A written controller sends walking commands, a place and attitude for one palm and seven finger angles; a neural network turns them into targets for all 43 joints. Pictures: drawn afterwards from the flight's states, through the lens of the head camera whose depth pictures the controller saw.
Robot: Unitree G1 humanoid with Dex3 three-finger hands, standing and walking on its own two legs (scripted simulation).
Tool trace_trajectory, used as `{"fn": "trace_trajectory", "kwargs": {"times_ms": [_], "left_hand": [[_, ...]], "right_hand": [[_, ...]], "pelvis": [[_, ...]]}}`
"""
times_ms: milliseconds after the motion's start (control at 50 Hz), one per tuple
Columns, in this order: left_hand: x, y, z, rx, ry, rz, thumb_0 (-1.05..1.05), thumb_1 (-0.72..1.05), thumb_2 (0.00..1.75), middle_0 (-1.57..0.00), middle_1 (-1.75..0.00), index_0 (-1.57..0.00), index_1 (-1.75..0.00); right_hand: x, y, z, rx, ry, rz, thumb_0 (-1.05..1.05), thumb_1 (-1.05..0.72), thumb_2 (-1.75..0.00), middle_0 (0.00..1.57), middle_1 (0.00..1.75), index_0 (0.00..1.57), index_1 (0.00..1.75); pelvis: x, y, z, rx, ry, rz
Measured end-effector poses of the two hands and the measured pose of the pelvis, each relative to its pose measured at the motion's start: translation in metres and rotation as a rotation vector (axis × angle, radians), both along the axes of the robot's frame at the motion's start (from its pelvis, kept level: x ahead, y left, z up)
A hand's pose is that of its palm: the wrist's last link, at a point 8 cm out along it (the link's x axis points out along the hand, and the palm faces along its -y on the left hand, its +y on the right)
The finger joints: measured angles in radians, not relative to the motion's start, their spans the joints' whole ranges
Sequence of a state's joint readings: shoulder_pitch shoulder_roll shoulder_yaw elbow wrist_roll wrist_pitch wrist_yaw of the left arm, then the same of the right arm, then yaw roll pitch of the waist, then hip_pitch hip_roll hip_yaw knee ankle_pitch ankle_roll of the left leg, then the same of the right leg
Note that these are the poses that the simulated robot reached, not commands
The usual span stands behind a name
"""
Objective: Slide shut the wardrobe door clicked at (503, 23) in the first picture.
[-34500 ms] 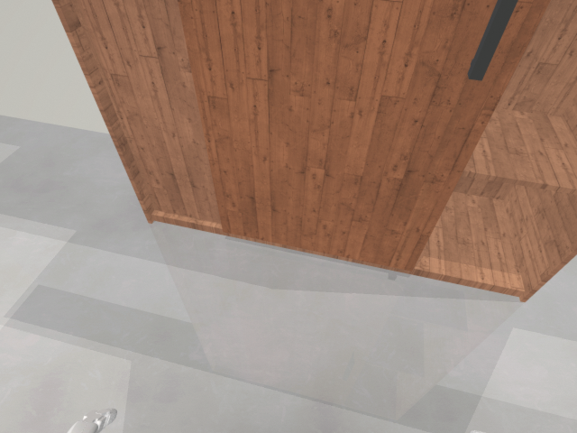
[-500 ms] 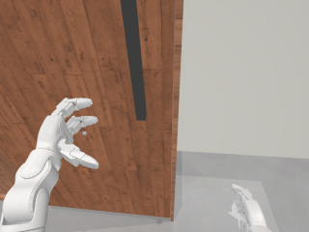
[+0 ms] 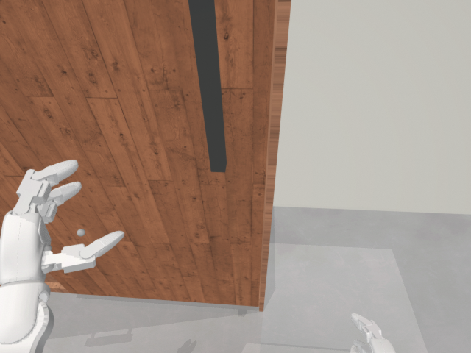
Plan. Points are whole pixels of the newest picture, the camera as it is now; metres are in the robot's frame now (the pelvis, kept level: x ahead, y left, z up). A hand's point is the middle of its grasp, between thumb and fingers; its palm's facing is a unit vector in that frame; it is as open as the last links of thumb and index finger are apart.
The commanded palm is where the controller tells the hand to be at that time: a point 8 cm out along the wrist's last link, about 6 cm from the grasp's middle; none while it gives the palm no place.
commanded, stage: draw the hand back to the body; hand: left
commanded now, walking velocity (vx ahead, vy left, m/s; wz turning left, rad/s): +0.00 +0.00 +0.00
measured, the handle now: (213, 84) +0.44 +0.09 +0.26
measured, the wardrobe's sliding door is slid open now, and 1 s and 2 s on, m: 0.00 0.00 0.00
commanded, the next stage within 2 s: step back with the hand held close in 0.66 s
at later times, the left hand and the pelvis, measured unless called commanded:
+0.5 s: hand (45, 253) +0.18 +0.28 +0.16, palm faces +0.51 -0.79 -0.35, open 7.6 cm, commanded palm +0.14 +0.31 +0.17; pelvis +0.00 +0.00 +0.00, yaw +1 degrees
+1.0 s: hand (65, 253) +0.19 +0.26 +0.14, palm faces +0.40 -0.79 -0.46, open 7.4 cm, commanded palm +0.14 +0.30 +0.17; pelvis -0.01 +0.00 -0.01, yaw -1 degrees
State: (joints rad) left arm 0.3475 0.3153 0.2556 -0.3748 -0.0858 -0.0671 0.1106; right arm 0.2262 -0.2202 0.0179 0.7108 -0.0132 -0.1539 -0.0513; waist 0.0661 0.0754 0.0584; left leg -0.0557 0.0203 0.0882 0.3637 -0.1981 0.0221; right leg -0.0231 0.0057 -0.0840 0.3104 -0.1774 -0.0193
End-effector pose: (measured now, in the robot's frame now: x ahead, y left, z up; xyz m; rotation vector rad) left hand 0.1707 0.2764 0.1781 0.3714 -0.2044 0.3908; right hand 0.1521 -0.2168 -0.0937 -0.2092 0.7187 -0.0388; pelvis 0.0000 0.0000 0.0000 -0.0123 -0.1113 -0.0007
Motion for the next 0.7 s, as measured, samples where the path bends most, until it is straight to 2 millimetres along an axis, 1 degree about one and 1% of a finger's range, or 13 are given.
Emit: {"fn": "trace_trajectory", "kwargs": {"times_ms": [60,120,280,400,480,560,700], "left_hand": [[-0.003,0.005,0.004,0.029,-0.007,-0.004,0.00,0.19,0.56,-0.23,-0.72,-0.23,-0.71],[-0.006,0.012,0.003,0.044,0.001,0.006,0.00,0.30,0.61,-0.23,-0.65,-0.23,-0.65],[-0.021,0.033,-0.013,0.030,0.075,0.089,0.00,0.59,0.75,-0.22,-0.48,-0.22,-0.48],[-0.034,0.037,-0.013,0.026,0.070,0.132,0.01,0.77,0.84,-0.21,-0.38,-0.21,-0.37],[-0.034,0.034,-0.009,0.020,0.045,0.137,0.01,0.84,0.87,-0.21,-0.34,-0.21,-0.33],[-0.031,0.031,-0.008,0.022,0.040,0.128,0.01,0.87,0.89,-0.21,-0.32,-0.21,-0.31],[-0.029,0.026,-0.010,0.027,0.063,0.115,0.01,0.89,0.90,-0.21,-0.31,-0.21,-0.30]], "right_hand": [[0.002,-0.002,0.003,-0.003,-0.016,-0.022,0.01,-0.91,-0.90,0.20,0.30,0.20,0.30],[0.008,-0.005,0.007,-0.007,-0.036,-0.036,0.01,-0.91,-0.90,0.20,0.30,0.20,0.30],[0.026,-0.006,0.019,-0.027,-0.076,-0.024,0.01,-0.91,-0.90,0.20,0.30,0.20,0.30],[0.036,0.000,0.022,-0.031,-0.095,0.014,0.01,-0.91,-0.90,0.20,0.30,0.20,0.30],[0.039,0.005,0.021,-0.021,-0.097,0.029,0.01,-0.91,-0.90,0.20,0.30,0.20,0.30],[0.038,0.008,0.019,-0.004,-0.094,0.030,0.01,-0.91,-0.90,0.20,0.30,0.20,0.30],[0.029,0.004,0.014,0.004,-0.072,0.016,0.01,-0.91,-0.90,0.20,0.30,0.20,0.30]], "pelvis": [[0.004,0.003,0.000,0.000,0.000,-0.005],[0.006,0.005,0.000,0.000,0.000,-0.008],[0.007,0.007,0.000,-0.001,0.004,-0.005],[0.007,0.006,0.000,-0.003,0.001,0.008],[0.005,0.005,0.000,-0.003,-0.003,0.014],[0.003,0.003,0.000,-0.001,-0.003,0.013],[0.004,-0.002,0.000,-0.001,-0.005,0.007]]}}
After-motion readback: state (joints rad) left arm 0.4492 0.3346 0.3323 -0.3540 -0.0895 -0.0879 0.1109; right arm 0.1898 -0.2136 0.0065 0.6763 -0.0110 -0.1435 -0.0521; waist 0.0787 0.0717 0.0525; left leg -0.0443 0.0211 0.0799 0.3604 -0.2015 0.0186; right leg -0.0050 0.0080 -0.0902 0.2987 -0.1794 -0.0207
